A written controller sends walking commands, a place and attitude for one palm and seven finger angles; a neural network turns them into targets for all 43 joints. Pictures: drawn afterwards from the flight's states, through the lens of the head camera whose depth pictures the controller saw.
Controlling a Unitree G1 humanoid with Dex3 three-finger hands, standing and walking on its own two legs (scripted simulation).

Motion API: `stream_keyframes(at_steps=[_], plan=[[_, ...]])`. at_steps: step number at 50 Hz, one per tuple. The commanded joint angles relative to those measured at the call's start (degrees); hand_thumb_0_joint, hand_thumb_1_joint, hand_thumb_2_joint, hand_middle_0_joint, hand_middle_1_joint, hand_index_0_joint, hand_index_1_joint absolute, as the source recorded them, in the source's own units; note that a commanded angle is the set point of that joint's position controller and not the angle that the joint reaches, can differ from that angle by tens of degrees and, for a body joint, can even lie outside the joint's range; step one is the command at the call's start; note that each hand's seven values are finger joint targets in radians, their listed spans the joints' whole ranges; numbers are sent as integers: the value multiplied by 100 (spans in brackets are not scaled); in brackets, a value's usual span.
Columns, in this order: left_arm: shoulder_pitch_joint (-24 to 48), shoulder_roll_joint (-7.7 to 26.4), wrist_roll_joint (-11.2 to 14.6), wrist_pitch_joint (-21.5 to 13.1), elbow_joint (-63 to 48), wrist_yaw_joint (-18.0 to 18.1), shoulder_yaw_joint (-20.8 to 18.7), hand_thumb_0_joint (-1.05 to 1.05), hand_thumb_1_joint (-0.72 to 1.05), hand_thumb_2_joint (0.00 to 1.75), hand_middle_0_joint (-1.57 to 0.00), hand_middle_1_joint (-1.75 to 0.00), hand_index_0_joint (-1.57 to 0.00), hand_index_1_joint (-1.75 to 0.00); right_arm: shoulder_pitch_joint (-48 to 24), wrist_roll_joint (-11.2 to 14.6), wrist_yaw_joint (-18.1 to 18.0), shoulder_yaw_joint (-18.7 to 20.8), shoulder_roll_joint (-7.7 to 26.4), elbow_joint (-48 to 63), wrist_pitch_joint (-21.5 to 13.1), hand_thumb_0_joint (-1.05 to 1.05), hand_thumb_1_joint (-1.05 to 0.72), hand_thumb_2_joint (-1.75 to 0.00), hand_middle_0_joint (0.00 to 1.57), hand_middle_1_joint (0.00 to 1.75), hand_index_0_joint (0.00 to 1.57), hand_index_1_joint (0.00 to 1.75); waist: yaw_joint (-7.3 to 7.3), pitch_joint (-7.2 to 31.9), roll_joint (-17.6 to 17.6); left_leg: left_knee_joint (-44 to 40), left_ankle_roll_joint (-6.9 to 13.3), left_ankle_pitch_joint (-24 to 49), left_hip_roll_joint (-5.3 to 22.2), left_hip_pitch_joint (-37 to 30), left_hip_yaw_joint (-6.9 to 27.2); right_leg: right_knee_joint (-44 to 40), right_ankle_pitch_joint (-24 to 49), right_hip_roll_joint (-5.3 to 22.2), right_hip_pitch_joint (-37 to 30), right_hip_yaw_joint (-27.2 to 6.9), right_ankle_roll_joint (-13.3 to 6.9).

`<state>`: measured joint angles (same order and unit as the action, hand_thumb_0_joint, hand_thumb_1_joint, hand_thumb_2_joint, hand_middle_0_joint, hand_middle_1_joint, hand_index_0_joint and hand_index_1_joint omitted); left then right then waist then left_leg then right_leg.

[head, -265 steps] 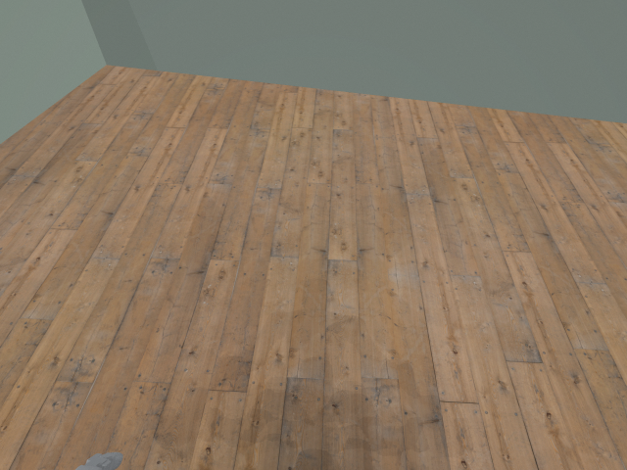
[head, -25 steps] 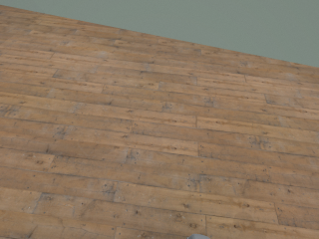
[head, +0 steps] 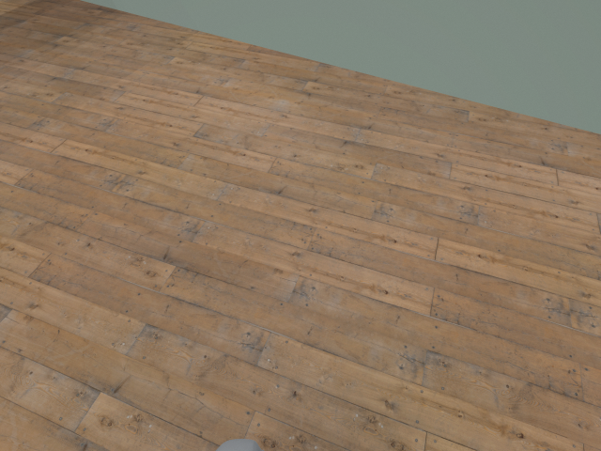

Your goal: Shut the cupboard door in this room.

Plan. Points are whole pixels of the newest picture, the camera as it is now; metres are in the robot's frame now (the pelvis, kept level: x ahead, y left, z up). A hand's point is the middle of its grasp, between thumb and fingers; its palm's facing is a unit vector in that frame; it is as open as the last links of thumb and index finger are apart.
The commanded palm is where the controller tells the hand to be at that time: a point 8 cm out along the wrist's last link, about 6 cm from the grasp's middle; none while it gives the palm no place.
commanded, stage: turn or walk to find it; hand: left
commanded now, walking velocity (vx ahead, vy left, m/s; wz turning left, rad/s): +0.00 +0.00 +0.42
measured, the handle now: out of the picture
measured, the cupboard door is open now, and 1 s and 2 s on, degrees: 87 87 87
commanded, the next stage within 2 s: none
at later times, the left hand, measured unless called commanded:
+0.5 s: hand out of the picture +0.04 +0.24 -0.15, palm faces +0.21 -0.94 -0.25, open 7.4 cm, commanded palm none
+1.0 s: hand out of the picture -0.13 +0.22 -0.19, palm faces +0.46 -0.86 -0.23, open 7.4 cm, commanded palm none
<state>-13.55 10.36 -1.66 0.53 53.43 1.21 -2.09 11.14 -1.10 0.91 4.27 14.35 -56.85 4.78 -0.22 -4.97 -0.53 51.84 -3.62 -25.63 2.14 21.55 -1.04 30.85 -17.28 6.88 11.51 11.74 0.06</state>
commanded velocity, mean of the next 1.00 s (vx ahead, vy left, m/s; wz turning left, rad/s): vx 0.00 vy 0.00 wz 0.42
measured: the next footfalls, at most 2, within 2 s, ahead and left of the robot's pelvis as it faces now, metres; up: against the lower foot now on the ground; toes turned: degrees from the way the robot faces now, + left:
left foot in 0.10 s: +0.03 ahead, +0.14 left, +0.00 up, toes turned +7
right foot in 0.58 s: +0.03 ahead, -0.10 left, +0.00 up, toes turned +9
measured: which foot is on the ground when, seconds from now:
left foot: up 0.00-0.08, down 0.10-0.58, up 0.60-0.96, down 0.98-1.00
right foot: down 0.00-0.10, up 0.12-0.56, down 0.58-0.98, up 1.00-1.00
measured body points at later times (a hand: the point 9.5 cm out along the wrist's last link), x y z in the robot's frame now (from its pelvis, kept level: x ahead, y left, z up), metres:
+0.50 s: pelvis -0.03 +0.02 +0.00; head -0.01 +0.02 +0.45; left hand +0.02 +0.29 -0.13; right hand +0.07 -0.21 -0.15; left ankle -0.01 +0.13 -0.74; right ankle -0.01 -0.12 -0.70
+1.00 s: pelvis -0.08 +0.02 -0.01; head -0.06 +0.04 +0.44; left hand -0.16 +0.26 -0.17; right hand +0.09 -0.20 -0.15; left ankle -0.13 +0.12 -0.74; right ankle -0.01 -0.11 -0.73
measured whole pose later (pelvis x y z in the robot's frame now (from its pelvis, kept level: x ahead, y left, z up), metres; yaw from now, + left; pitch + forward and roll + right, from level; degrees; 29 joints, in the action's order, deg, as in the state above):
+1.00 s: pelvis -0.08 +0.02 -0.01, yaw +25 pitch -1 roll +0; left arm -14.4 13.1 -1.0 2.1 54.9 1.0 -3.5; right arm 11.2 -1.0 0.7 3.7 13.3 -55.9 2.7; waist -1.0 -4.7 2.4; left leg 34.5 -0.8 -17.7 1.3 14.3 -3.2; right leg 39.9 -21.5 10.1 17.6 11.5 2.9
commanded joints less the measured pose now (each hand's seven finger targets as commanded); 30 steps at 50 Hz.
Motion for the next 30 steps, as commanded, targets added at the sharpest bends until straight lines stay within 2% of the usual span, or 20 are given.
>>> stream_keyframes(at_steps=[1, 2, 3, 4, 5, 6, 7, 8, 9, 10, 12, 16, 20, 24, 26, 27, 28, 29, 30], plan=[[-300, 1412, -21, -43, -154, 57, -366, 0, 90, 90, -20, -30, -20, -30, -253, 76, -22, -21, 203, 541, -278, 0, -90, -90, 20, 30, 20, 30, -169, 683, 1276, -1352, 76, 143, -147, -155, -425, -452, 3171, 1317, -710, -873, -668], [-200, 1392, 5, -25, -148, 57, -377, 0, 90, 90, -20, -30, -20, -30, -65, 63, -30, -19, 240, 493, -305, 0, -90, -90, 20, 30, 20, 30, -45, 750, 1243, -1903, 115, 615, -131, -516, -447, -227, 2952, 1265, -562, -728, -510], [-184, 1337, 51, 12, -145, 42, -363, 0, 90, 90, -20, -30, -20, -30, 112, 48, -24, 10, 378, 442, -342, 0, -90, -90, 20, 30, 20, 30, 71, 789, 909, -2644, 182, 1360, -71, -1187, -407, 161, 2463, 1125, -86, -514, -234], [-275, 1090, 96, 55, -246, 19, -343, 0, 90, 90, -20, -30, -20, -30, 313, 9, -27, 104, 809, 435, -413, 0, -90, -90, 20, 30, 20, 30, 179, 1031, -285, -3082, 515, 2427, 771, -2047, 660, 1108, 1146, 671, 862, -200, 130], [-91, 730, 97, 74, -452, -15, -218, 0, 90, 90, -20, -30, -20, -30, 574, 6, -42, 199, 1292, 434, -404, 0, -90, -90, 20, 30, 20, 30, 299, 895, -1713, -3236, 1129, 4199, 1976, -2243, 2022, 2214, -1778, 61, 1918, -175, 442], [296, 778, 51, 161, -504, 47, -187, 0, 90, 90, -20, -30, -20, -30, 830, -1, -131, 220, 1283, 290, -411, 0, -90, -90, 20, 30, 20, 30, 509, 932, -1508, -3290, 1398, 4281, 2071, -1880, 2109, 2881, -1980, 28, 1882, -777, 416], [472, 775, 76, 183, -465, 48, -219, 0, 90, 90, -20, -30, -20, -30, 625, -12, -189, 192, 1204, 295, -401, 0, -90, -90, 20, 30, 20, 30, 415, 702, -1413, -3284, 1453, 3947, 1884, -1646, 1985, 3241, -1714, 35, 2035, -970, 398], [466, 833, 86, 169, -376, 7, -243, 0, 90, 90, -20, -30, -20, -30, 296, -10, -207, 129, 1005, 383, -402, 0, -90, -90, 20, 30, 20, 30, 294, 504, -1123, -3292, 1425, 3650, 1627, -1414, 1691, 3360, -1280, 61, 2016, -1064, 384], [326, 813, 77, 153, -278, -24, -257, 0, 90, 90, -20, -30, -20, -30, 40, -14, -209, 72, 866, 461, -422, 0, -90, -90, 20, 30, 20, 30, 147, 453, -933, -3289, 1319, 3587, 1377, -1300, 1407, 3364, -941, 33, 1896, -1060, 391], [126, 803, 73, 137, -188, -54, -250, 0, 90, 90, -20, -30, -20, -30, -91, 4, -209, 50, 829, 521, -450, 0, -90, -90, 20, 30, 20, 30, 50, 579, -825, -3283, 1269, 3539, 1262, -1371, 1223, 3315, -768, 14, 1830, -1018, 413], [76, 766, 77, 154, -159, -55, -243, 0, 90, 90, -20, -30, -20, -30, -73, 7, -205, 57, 816, 525, -464, 0, -90, -90, 20, 30, 20, 30, 69, 608, -718, -3337, 1275, 3473, 1154, -1386, 1143, 3065, -662, -49, 1699, -1004, 454], [302, 735, 81, 154, -278, -35, -229, 0, 90, 90, -20, -30, -20, -30, 184, -1, -194, 94, 833, 478, -443, 0, -90, -90, 20, 30, 20, 30, 191, 607, -627, -3371, 1353, 3334, 1168, -1516, 1461, 2578, -717, -161, 1661, -1029, 486], [495, 668, 92, 138, -420, -11, -220, 0, 90, 90, -20, -30, -20, -30, 269, -31, -178, 146, 856, 496, -399, 0, -90, -90, 20, 30, 20, 30, 254, 607, -760, -3331, 1412, 3093, 1168, -1421, 1804, 1980, -876, -276, 1447, -1046, 449], [219, 632, 123, 116, -409, 17, -212, 0, 90, 90, -20, -30, -20, -30, 67, -53, -144, 180, 863, 587, -341, 0, -90, -90, 20, 30, 20, 30, 114, 587, -858, -3292, 1318, 2568, 1003, -767, 2039, 996, -671, -465, 624, -964, 344], [-120, 663, 129, 56, -351, 30, -234, 0, 90, 90, -20, -30, -20, -30, 7, -28, -128, 194, 801, 629, -327, 0, -90, -90, 20, 30, 20, 30, -72, 698, -666, -2989, 1113, 2289, 770, -324, 1982, -135, 64, -503, -182, -909, 308], [-302, 810, 106, 12, -317, 49, -271, 0, 90, 90, -20, -30, -20, -30, -26, 9, -106, 185, 672, 665, -325, 0, -90, -90, 20, 30, 20, 30, -172, 704, -352, -2663, 852, 1727, 478, 159, 1757, -856, 403, -278, -783, -1060, 249], [-388, 1240, 22, -33, -341, 93, -361, 0, 90, 90, -20, -30, -20, -30, 85, 60, -69, 140, 314, 760, -318, 0, -90, -90, 20, 30, 20, 30, -196, 712, 877, -1600, 470, 619, -160, 1165, 1096, -1524, -267, 890, -1349, -2280, -160], [-269, 1585, -5, -17, -476, 93, -395, 0, 90, 90, -20, -30, -20, -30, -32, 26, -68, 128, 227, 916, -304, 0, -90, -90, 20, 30, 20, 30, -262, 517, 1682, -220, 227, -541, -638, 1393, 425, -1901, -250, 2022, -709, -3215, -749], [-86, 1459, 50, -31, -552, 126, -433, 0, 90, 90, -20, -30, -20, -30, -137, -40, -70, 209, 505, 880, -211, 0, -90, -90, 20, 30, 20, 30, -247, 472, 1650, 714, 253, -575, -351, 1202, 673, -2004, -377, 2072, -9, -3163, -929]])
